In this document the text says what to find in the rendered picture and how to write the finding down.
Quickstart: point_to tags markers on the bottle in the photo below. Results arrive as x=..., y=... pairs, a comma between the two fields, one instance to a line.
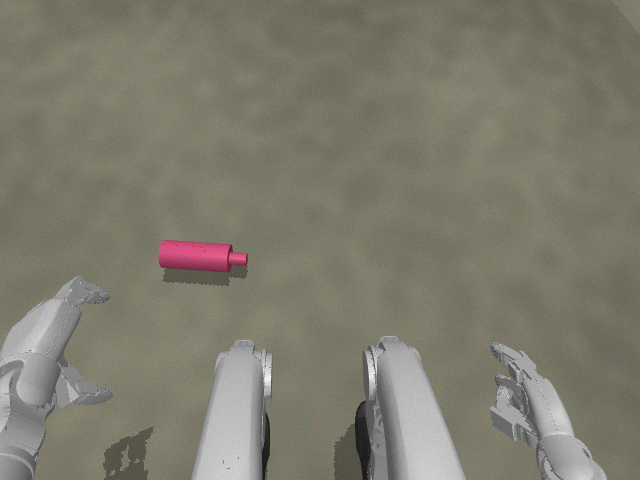
x=199, y=256

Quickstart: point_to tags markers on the right robot hand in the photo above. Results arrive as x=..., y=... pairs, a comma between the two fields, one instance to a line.
x=537, y=410

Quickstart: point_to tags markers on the right robot foot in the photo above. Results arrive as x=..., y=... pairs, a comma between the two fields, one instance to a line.
x=362, y=440

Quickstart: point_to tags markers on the left robot arm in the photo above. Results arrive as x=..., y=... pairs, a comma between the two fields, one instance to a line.
x=27, y=397

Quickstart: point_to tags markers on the right robot arm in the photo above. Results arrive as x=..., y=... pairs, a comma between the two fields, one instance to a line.
x=563, y=457

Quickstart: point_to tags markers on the left robot hand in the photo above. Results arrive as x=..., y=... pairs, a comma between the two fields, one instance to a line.
x=47, y=328

